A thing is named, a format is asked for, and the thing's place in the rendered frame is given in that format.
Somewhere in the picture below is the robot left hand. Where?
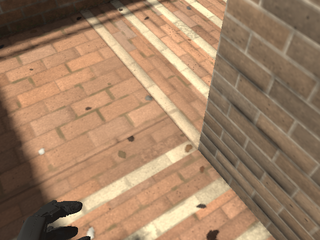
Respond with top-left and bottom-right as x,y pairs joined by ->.
17,200 -> 91,240

